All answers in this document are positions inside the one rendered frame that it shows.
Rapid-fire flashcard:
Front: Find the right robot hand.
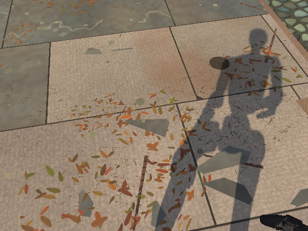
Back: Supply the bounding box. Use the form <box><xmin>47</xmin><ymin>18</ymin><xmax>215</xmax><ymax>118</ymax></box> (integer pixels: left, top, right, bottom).
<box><xmin>260</xmin><ymin>215</ymin><xmax>308</xmax><ymax>231</ymax></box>

